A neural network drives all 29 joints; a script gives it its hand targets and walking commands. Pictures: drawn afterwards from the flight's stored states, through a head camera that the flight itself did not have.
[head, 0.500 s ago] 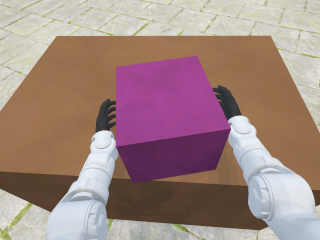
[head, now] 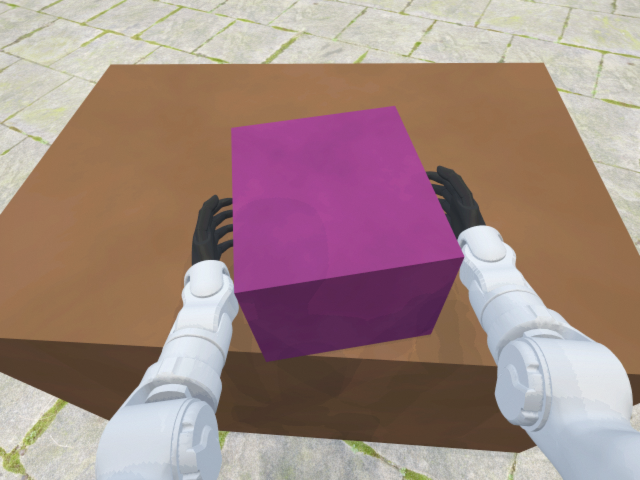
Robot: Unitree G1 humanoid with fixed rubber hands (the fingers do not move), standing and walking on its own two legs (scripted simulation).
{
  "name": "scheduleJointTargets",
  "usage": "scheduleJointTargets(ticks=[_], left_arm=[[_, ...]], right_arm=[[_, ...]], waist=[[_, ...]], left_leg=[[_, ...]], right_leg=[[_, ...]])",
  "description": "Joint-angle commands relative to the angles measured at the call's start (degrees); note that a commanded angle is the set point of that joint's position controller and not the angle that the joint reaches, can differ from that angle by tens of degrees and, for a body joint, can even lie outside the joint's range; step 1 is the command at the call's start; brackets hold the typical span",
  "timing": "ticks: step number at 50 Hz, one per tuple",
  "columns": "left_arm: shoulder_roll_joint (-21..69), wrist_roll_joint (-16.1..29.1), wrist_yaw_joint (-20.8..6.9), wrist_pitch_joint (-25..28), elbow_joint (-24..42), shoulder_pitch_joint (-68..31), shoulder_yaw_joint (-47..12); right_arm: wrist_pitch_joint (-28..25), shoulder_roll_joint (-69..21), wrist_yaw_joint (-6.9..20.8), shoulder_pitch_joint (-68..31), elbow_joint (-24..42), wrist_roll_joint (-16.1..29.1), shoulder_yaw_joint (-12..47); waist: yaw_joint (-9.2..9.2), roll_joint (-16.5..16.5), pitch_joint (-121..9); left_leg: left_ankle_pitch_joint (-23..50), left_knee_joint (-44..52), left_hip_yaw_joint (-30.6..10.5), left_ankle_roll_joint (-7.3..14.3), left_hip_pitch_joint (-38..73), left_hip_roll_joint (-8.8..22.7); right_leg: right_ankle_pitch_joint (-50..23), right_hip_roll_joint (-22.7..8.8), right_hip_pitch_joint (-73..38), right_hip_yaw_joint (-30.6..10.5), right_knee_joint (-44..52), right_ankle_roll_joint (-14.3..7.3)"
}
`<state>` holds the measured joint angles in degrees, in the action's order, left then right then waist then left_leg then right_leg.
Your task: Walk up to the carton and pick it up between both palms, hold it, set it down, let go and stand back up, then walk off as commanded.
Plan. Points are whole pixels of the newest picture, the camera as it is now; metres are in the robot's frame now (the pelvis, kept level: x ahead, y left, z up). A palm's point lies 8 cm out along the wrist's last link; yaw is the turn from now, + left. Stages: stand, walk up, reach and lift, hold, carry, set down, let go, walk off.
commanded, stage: set down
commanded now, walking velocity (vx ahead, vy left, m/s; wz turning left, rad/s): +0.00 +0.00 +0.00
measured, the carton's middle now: (331, 231) +0.46 +0.04 +0.01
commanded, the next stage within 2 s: none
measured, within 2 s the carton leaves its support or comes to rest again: neither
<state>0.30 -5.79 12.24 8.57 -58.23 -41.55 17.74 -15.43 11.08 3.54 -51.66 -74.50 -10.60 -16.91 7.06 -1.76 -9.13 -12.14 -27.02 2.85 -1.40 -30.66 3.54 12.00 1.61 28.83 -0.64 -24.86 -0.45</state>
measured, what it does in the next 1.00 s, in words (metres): stands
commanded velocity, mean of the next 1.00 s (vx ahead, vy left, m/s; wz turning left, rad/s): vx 0.00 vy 0.00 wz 0.00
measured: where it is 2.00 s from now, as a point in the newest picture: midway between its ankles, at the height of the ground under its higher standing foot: outside the picture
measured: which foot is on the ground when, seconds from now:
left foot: down 0.00-1.00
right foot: down 0.00-1.00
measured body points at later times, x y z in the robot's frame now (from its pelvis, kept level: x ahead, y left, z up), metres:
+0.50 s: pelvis +0.00 +0.00 +0.00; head +0.07 -0.02 +0.44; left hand +0.40 +0.20 +0.04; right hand +0.47 -0.13 +0.05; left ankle -0.01 +0.13 -0.74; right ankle -0.02 -0.11 -0.74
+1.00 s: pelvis -0.02 +0.00 -0.01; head +0.08 -0.02 +0.43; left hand +0.40 +0.20 +0.04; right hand +0.48 -0.22 +0.07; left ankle -0.01 +0.13 -0.74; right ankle -0.02 -0.11 -0.74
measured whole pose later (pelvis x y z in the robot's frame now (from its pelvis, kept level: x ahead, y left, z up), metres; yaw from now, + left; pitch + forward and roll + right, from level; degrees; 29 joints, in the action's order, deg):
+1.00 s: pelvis -0.02 +0.00 -0.01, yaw +0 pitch +25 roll -1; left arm -1.8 7.5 12.5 4.4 -53.8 -42.9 10.9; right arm -8.9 28.9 8.9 -55.5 -73.5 21.4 2.7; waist 9.0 -1.8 -15.3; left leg -9.3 -27.0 2.8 -1.4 -42.4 3.9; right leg 9.0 2.0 40.6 -0.6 -24.9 -0.5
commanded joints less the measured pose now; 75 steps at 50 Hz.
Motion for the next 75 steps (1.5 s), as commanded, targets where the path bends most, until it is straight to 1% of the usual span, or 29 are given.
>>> scheduleJointTargets(ticks=[1,5,11,12,13,15,20,21,24,25,27,28,29,30,31,32,33,36,43,44,49,59,60,63,64,66,68,69,75], left_arm=[[12.18,-2.84,-1.58,2.14,13.29,-39.41,-1.26],[12.43,-2.1,-1.71,1.76,9.59,-36.8,-3.66],[1.84,1.16,-0.26,1.05,12.6,-38.77,-3.63],[7.65,1.01,-0.97,1.62,5.05,-35.9,-5.32],[-0.43,2.37,0.07,1.49,13.16,-38.76,-4.34],[4.15,2.6,-0.73,1.72,3.37,-35.94,-5.97],[2.19,5.23,-1.2,3.04,1.48,-33.53,-7.56],[-1.73,6.7,-0.59,3.3,9.19,-34.48,-7.66],[-2.48,7.21,-1.1,3.36,1.57,-33.0,-8.11],[-9.12,8.25,-0.4,3.09,8.88,-34.84,-6.56],[-11.1,10.06,0.01,3.44,10.7,-35.03,-8.26],[-4.13,9.65,-0.89,3.16,0.06,-31.52,-10.05],[-10.35,10.87,-0.42,3.07,10.31,-34.71,-9.2],[-5.75,10.61,-0.63,2.89,6.07,-32.31,-10.92],[-10.94,10.95,-0.57,2.68,7.86,-32.63,-9.36],[-7.86,11.17,-0.76,2.8,2.57,-30.73,-11.23],[-15.6,12.8,-0.02,2.24,13.04,-34.74,-9.69],[-15.68,13.65,-0.11,1.48,5.85,-31.09,-11.14],[-19.02,16.7,0.59,-0.5,25.59,-29.05,-12.27],[-15.56,15.98,0.09,-0.59,17.19,-27.77,-12.86],[-19.69,16.89,0.64,-4.05,18.9,-31.79,-12.03],[-21.04,19.9,1.38,-10.55,23.25,-37.98,-14.66],[-22.83,18.8,1.72,-11.76,32.66,-35.69,-12.24],[-21.75,18.88,1.95,-14.73,32.67,-35.85,-12.76],[-19.52,17.32,1.77,-17.32,39.74,-26.87,-11.68],[-20.72,17.09,1.84,-18.28,32.97,-32.25,-11.19],[-19.67,16.38,1.84,-21.95,40.74,-28.12,-10.84],[-19.86,16.92,1.92,-21.88,32.72,-32.86,-11.6],[-18.72,16.29,1.88,-26.23,40.65,-24.34,-9.98]], right_arm=[[-2.14,-7.06,4.48,-41.89,11.82,1.59,2.41],[-0.61,-6.09,4.1,-40.05,7.86,2.57,2.71],[0.42,5.45,3.84,-41.73,13.46,6.66,5.22],[0.77,0.24,3.95,-40.35,6.59,6.46,6.45],[0.25,9.41,3.59,-41.31,13.22,8.37,5.6],[1.3,4.26,3.83,-41.12,8.97,8.91,8.12],[2.21,6.43,3.62,-40.38,7.85,10.82,9.87],[1.75,11.64,3.54,-40.9,13.51,12.44,9.11],[2.16,12.77,3.59,-40.87,8.05,13.91,11.72],[1.83,18.23,3.61,-41.83,15.73,16.16,12.57],[2.09,21.26,3.63,-41.83,15.48,18.06,13.11],[2.4,15.43,3.69,-39.58,5.63,17.25,14.21],[2.35,21.09,3.76,-41.77,15.45,18.9,13.85],[2.48,17.85,3.6,-39.31,9.52,19.25,14.18],[2.05,22.59,3.53,-39.62,10.45,19.67,14.37],[2.39,20.79,4.07,-38.27,5.05,20.37,15.32],[2.43,27.49,4.05,-40.96,14.18,22.9,15.87],[3.27,28.74,4.95,-38.84,8.08,25.32,19.33],[1.33,34.74,6.3,-35.21,17.04,32.46,22.97],[1.61,30.48,6.51,-36.18,12.89,31.72,24.35],[4.04,31.83,7.33,-39.74,19.82,35.24,28.24],[11.06,35.17,8.29,-42.81,20.68,34.67,24.97],[11.53,36.67,8.12,-38.88,24.59,35.27,24.98],[12.77,36.65,7.89,-39.25,23.96,34.95,23.68],[13.47,37.43,8.02,-31.37,27.42,35.92,24.62],[14.85,36.94,7.55,-36.28,23.26,34.28,23.11],[15.61,38.35,7.55,-33.58,29.22,35.85,23.26],[16.6,36.74,7.36,-38.36,23.01,34.34,22.39],[17.96,36.64,6.79,-29.73,32.75,34.11,20.68]], waist=[[4.7,7.37,-43.06],[3.1,8.34,-40.81],[4.8,8.42,-47.39],[3.7,9.05,-40.49],[4.67,7.24,-49.23],[4.51,10.22,-42.54],[3.87,10.38,-42.2],[4.13,9.1,-48.65],[4.16,9.78,-45.16],[6.34,8.97,-52.29],[5.43,8.05,-55.23],[3.42,10.16,-44.72],[5.06,9.83,-54.33],[2.97,10.33,-49.13],[5.18,8.72,-52.33],[3.27,9.07,-46.5],[5.59,8.73,-55.89],[5.03,10.28,-49.79],[5.18,7.07,-57.4],[5.18,9.81,-50.64],[6.81,14.4,-53.0],[4.0,12.38,-51.67],[5.23,11.06,-56.23],[4.02,11.2,-53.59],[3.32,12.44,-54.47],[2.8,12.58,-48.64],[2.8,10.82,-51.45],[2.45,10.98,-45.57],[0.7,12.24,-47.52]], left_leg=[[39.31,-3.18,1.25,-0.45,15.35,-0.34],[37.13,-3.28,0.42,-0.27,15.76,-0.35],[36.09,-3.14,1.04,-0.65,14.32,-0.5],[33.17,-3.54,-0.2,-0.42,11.53,-0.43],[36.62,-3.68,1.06,-1.33,14.62,-0.49],[32.89,-4.19,0.37,-0.24,10.06,-0.63],[30.58,-4.69,-0.33,-0.29,6.7,-0.92],[34.86,-4.8,-0.08,-0.94,9.46,-1.04],[34.33,-6.06,-0.57,-0.98,7.18,-0.85],[37.36,-6.15,0.46,-1.26,8.94,-1.18],[38.91,-7.01,0.05,-1.79,9.35,-0.81],[35.19,-7.12,-1.03,-1.71,5.91,-0.49],[39.36,-7.14,-0.03,-1.62,10.35,-0.88],[38.38,-7.14,-1.52,-2.08,9.26,-0.43],[39.48,-8.08,-0.71,-2.48,10.53,-0.42],[36.05,-7.6,-1.13,-2.24,8.1,-0.46],[40.73,-7.84,0.48,-2.56,11.08,-1.06],[37.16,-7.6,-0.41,-2.4,7.77,-0.59],[48.52,-9.21,-0.56,-4.03,15.36,-0.77],[44.14,-9.29,-0.65,-3.43,12.2,-0.7],[32.08,-6.14,0.94,-1.4,5.34,-1.93],[23.62,-3.85,0.08,-1.63,4.93,-2.4],[28.54,-3.46,0.39,-2.37,9.67,-2.59],[28.9,-3.45,-0.42,-2.5,10.96,-2.04],[34.74,-2.65,-0.63,-3.34,13.7,-2.58],[26.31,-1.34,-0.58,-2.49,8.88,-2.73],[30.52,-1.3,-1.42,-3.08,12.88,-2.7],[25.71,-0.93,-1.31,-2.83,10.2,-2.54],[25.16,1.09,-0.89,-2.87,12.45,-3.37]], right_leg=[[-24.2,1.94,-6.99,3.74,0.51,0.56],[-21.92,2.06,-5.02,3.77,1.22,0.63],[-25.1,2.5,-8.13,3.42,-0.3,0.65],[-21.01,1.97,-4.6,3.4,-0.38,0.76],[-25.38,2.77,-7.46,3.32,-0.78,0.28],[-22.93,2.4,-5.58,2.87,-1.25,0.92],[-23.11,1.95,-5.6,2.34,-2.36,1.0],[-27.42,2.46,-7.52,2.54,-2.91,0.87],[-26.9,2.29,-5.08,2.07,-3.45,1.01],[-31.44,2.79,-8.77,1.91,-4.2,0.93],[-33.11,3.38,-8.27,1.46,-5.35,1.16],[-27.71,2.92,-4.91,2.01,-4.89,1.48],[-32.13,3.58,-7.88,1.93,-4.79,1.08],[-30.03,3.55,-5.25,2.34,-4.59,1.27],[-30.6,3.76,-4.18,1.76,-4.99,0.95],[-27.16,3.48,-2.58,2.43,-4.71,0.85],[-33.48,4.21,-6.7,1.87,-5.1,0.7],[-30.44,4.31,-4.41,1.77,-5.97,0.9],[-40.12,5.8,-2.88,2.62,-6.79,0.73],[-36.46,5.59,0.28,2.3,-6.37,1.22],[-38.66,4.8,-8.76,1.46,-7.45,2.31],[-30.29,4.4,-8.88,2.22,-5.93,1.94],[-35.03,4.51,-12.28,1.92,-5.54,1.93],[-33.44,4.75,-11.5,2.27,-4.46,1.44],[-42.11,5.23,-18.43,2.47,-4.27,1.62],[-34.83,4.8,-14.49,2.15,-3.7,1.76],[-38.68,4.99,-18.19,2.22,-3.45,1.37],[-31.06,4.97,-11.96,2.37,-3.12,1.27],[-33.62,4.73,-19.78,1.82,-1.31,0.94]])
